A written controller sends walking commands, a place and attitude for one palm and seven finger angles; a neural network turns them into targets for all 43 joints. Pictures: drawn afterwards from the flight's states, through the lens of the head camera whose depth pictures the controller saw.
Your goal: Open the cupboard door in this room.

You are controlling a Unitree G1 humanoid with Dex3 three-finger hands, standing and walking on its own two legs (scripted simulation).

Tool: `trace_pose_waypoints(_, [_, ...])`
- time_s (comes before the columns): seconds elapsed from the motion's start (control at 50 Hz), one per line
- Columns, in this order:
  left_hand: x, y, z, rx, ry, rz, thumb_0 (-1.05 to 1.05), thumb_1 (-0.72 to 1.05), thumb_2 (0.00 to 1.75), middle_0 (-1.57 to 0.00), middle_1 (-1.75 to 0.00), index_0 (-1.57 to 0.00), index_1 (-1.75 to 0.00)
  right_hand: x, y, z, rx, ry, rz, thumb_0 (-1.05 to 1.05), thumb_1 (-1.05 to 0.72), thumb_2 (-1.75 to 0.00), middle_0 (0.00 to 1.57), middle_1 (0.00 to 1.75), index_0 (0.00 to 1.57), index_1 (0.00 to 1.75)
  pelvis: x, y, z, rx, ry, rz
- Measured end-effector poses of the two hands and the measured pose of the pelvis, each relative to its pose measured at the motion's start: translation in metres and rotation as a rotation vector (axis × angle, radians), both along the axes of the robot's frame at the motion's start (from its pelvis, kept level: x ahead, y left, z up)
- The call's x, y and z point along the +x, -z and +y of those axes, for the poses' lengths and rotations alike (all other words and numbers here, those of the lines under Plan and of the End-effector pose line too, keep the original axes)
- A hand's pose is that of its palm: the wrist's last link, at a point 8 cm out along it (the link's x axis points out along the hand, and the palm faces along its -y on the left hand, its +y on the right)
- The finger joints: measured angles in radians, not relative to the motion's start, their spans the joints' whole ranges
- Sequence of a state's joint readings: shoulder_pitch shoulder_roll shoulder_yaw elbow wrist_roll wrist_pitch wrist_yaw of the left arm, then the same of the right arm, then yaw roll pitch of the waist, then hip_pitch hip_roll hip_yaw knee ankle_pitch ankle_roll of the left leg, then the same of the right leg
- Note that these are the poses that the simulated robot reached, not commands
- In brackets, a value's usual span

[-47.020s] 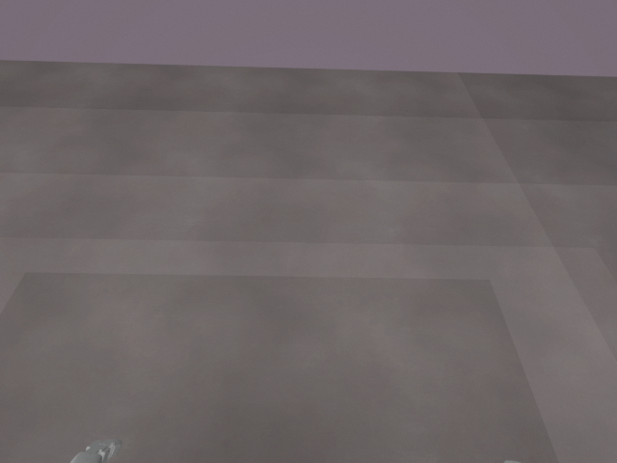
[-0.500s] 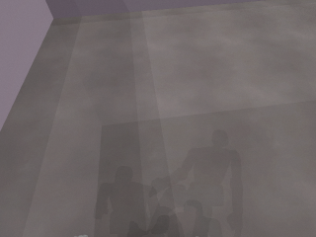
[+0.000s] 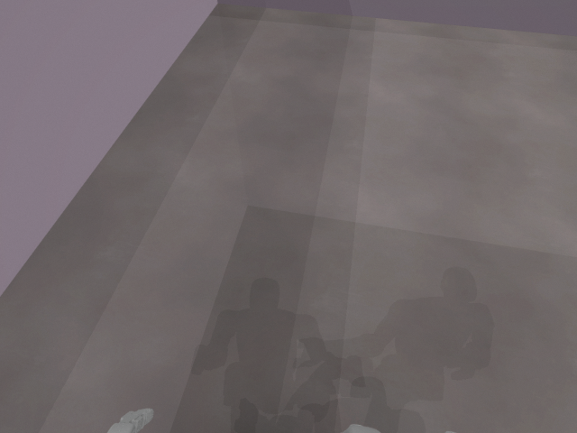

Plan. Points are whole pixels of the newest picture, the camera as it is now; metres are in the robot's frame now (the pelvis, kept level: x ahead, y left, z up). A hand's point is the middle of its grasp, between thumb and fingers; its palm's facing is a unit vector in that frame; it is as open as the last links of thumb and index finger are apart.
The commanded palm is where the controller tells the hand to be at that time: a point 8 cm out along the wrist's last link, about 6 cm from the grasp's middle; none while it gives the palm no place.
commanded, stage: turn to face it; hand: left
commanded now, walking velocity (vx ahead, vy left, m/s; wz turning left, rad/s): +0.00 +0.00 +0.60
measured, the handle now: out of the picture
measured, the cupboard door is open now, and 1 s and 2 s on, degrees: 48 48 48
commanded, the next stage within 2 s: none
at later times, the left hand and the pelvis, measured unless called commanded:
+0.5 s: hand out of the picture -0.04 +0.15 -0.18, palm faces +0.41 -0.88 -0.23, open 7.4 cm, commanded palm none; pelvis +0.02 -0.03 -0.01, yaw +22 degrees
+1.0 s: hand out of the picture +0.03 +0.15 -0.14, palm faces +0.58 -0.76 -0.28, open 7.4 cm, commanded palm none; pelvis +0.06 -0.07 +0.00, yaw +39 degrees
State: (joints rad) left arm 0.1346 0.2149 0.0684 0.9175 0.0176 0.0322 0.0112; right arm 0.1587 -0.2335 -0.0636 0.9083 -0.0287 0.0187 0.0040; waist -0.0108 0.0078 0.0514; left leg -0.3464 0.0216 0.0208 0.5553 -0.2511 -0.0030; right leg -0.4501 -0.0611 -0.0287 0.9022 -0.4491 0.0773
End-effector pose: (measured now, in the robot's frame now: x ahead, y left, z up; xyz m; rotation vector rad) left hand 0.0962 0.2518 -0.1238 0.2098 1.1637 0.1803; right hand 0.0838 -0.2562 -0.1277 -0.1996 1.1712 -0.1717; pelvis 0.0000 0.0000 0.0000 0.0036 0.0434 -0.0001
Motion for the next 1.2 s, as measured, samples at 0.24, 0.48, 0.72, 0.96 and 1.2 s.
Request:
trace_pose_waypoints(0.24, [-0.063,-0.016,-0.045,0.042,-0.175,0.058,0.00,0.90,0.90,-0.20,-0.30,-0.20,-0.30,0.063,0.011,-0.033,0.052,-0.148,0.062,0.00,-0.91,-0.90,0.19,0.30,0.20,0.30,0.016,-0.006,-0.047,0.047,-0.182,-0.011])
trace_pose_waypoints(0.48, [-0.153,0.015,-0.064,-0.068,-0.429,0.175,0.00,0.90,0.90,-0.20,-0.30,-0.21,-0.30,0.140,0.004,0.036,0.047,-0.424,0.007,0.00,-0.91,-0.90,0.19,0.30,0.20,0.30,0.022,0.003,-0.038,0.032,-0.366,-0.008])
trace_pose_waypoints(0.72, [-0.128,0.003,-0.026,-0.011,-0.525,0.067,0.00,0.90,0.90,-0.20,-0.30,-0.20,-0.30,0.143,-0.001,0.045,0.008,-0.518,0.035,0.00,-0.91,-0.90,0.20,0.30,0.20,0.30,0.030,-0.003,-0.038,0.001,-0.491,-0.011])
trace_pose_waypoints(0.96, [-0.094,-0.017,-0.063,0.055,-0.583,-0.032,0.00,0.90,0.90,-0.20,-0.30,-0.20,-0.30,0.175,0.021,0.009,0.012,-0.568,0.145,0.00,-0.91,-0.90,0.20,0.30,0.20,0.30,0.061,-0.001,-0.068,0.041,-0.645,-0.011])
trace_pose_waypoints(1.2, [-0.173,0.010,-0.105,-0.051,-0.830,0.063,0.00,0.91,0.90,-0.21,-0.30,-0.21,-0.30,0.230,0.002,0.090,-0.005,-0.823,0.077,0.00,-0.91,-0.90,0.19,0.30,0.20,0.30,0.064,0.000,-0.058,0.033,-0.829,-0.018])
